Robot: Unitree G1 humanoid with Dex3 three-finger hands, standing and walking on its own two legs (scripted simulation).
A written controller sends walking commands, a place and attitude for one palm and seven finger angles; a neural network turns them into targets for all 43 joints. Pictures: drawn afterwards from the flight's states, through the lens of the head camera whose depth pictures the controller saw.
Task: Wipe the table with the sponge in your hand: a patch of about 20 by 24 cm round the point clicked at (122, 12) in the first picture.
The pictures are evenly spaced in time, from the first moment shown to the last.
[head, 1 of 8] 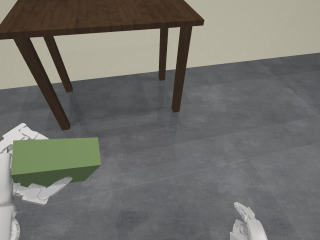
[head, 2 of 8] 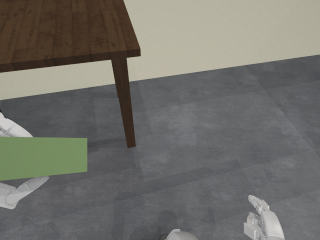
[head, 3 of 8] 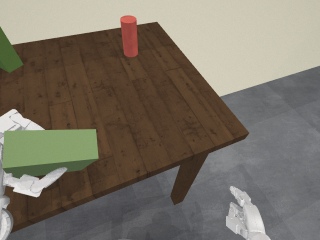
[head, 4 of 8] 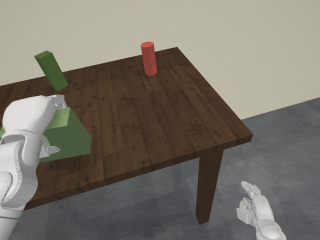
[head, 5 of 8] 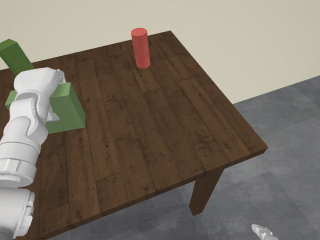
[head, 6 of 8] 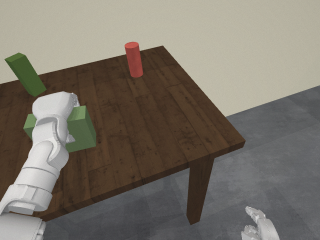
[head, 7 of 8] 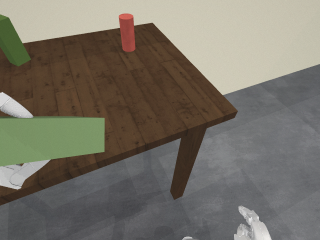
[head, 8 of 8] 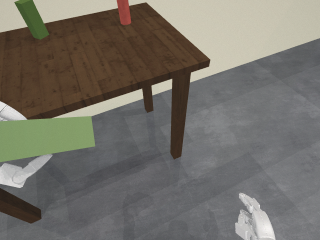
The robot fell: no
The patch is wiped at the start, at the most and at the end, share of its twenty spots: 0.00 1.00 1.00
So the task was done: yes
